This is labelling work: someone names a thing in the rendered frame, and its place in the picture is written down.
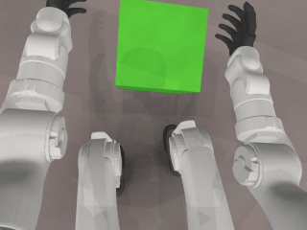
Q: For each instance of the robot left forearm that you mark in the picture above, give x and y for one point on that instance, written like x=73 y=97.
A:
x=43 y=65

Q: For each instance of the robot right forearm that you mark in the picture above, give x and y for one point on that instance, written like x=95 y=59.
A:
x=252 y=100

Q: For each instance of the right robot hand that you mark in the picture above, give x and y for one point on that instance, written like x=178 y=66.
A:
x=245 y=28

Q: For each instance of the carton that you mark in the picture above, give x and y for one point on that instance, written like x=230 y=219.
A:
x=160 y=47

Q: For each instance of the right robot upper arm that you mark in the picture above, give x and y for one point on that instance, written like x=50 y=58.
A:
x=272 y=173

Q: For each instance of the robot left thigh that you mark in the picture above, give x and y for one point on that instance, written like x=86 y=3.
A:
x=96 y=195

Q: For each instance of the left robot upper arm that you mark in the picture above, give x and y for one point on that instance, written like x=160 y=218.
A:
x=29 y=141

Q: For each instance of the right robot foot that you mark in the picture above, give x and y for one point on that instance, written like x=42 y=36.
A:
x=167 y=132

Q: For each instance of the left robot hand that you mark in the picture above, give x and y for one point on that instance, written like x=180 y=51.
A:
x=64 y=4

